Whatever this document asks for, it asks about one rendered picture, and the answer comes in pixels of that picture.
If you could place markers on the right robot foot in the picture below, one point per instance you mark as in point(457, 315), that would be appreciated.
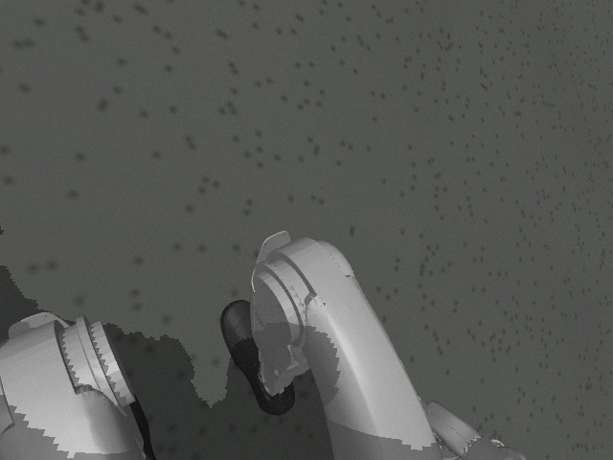
point(236, 329)

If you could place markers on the right robot arm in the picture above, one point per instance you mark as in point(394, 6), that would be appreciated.
point(489, 448)

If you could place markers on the right robot hand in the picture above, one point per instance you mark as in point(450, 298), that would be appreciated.
point(454, 435)

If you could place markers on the left robot foot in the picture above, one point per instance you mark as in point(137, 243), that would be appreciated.
point(144, 428)

